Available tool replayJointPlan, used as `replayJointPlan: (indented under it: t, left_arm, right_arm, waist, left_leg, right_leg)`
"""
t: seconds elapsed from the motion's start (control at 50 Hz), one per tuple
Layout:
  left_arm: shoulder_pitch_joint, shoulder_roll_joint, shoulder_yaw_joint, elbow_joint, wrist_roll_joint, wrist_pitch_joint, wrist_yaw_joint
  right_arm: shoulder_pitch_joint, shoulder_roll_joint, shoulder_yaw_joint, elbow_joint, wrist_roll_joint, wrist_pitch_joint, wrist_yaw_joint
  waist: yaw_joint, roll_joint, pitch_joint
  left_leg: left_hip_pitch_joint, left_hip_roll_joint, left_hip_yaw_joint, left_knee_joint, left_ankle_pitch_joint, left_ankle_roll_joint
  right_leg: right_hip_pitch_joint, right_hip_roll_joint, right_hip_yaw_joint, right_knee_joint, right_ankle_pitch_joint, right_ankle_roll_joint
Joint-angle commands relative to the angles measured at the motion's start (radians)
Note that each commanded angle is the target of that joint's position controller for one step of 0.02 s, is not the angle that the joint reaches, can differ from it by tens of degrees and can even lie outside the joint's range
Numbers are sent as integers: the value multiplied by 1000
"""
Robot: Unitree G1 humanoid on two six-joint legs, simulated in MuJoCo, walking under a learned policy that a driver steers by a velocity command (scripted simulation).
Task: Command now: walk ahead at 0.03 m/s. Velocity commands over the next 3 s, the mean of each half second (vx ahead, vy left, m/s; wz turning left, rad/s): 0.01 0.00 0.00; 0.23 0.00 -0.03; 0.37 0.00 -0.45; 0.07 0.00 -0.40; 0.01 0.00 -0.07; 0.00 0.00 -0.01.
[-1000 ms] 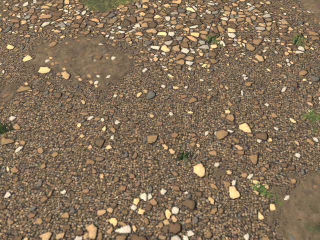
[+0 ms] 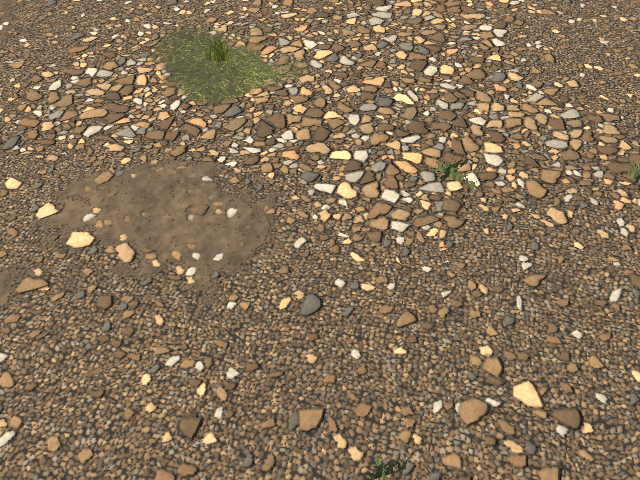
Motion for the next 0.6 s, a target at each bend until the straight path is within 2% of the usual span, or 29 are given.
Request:
replayJointPlan:
  t: [0.02, 0.06, 0.1, 0.2, 0.58, 0.6]
  left_arm:
    - [48, 71, 3, -6, -10, -28, 2]
    - [48, 75, 4, -11, -13, -36, 5]
    - [71, 70, 4, -7, -12, -36, 5]
    - [111, 62, 3, 0, -11, -34, 4]
    - [145, 35, -3, 12, -13, -39, 7]
    - [158, 33, -3, 16, -11, -39, 7]
  right_arm:
    - [60, -64, -13, -9, -6, -2, 4]
    - [74, -72, -12, 5, -11, -9, 6]
    - [74, -66, -8, 15, -9, -13, 5]
    - [83, -57, 0, 35, -7, -15, 1]
    - [132, -29, 8, 84, -7, -16, -8]
    - [137, -26, 9, 87, -8, -16, -8]
  waist:
    - [-29, -90, 83]
    - [-31, -59, 66]
    - [-21, -30, 67]
    - [-6, -7, 71]
    - [-7, -8, 76]
    - [-4, -10, 58]
  left_leg:
    - [114, 122, -161, -89, -142, -15]
    - [128, 126, -164, -82, -107, -11]
    - [103, 129, -167, -90, -111, -12]
    - [77, 131, -169, -97, -110, -18]
    - [91, 135, -165, -66, -20, -20]
    - [97, 125, -160, -66, -84, -19]
  right_leg:
    - [-190, -89, 125, -230, -147, -42]
    - [-166, -87, 119, -230, -107, -42]
    - [-133, -81, 110, -217, -76, -48]
    - [-103, -77, 99, -202, -48, -56]
    - [-62, -75, 86, -187, 44, -61]
    - [-56, -68, 85, -197, -26, -63]
Next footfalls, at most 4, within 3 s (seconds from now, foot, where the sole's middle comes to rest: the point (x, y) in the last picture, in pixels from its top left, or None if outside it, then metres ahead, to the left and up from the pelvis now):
1.36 right None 0.47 -0.06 -0.78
2.02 left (297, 461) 0.58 0.09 -0.78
2.30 right None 0.44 -0.10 -0.78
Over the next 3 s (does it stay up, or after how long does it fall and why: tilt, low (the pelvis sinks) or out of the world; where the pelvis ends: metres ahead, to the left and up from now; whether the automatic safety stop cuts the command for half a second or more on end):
stays up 0.48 0.00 0.01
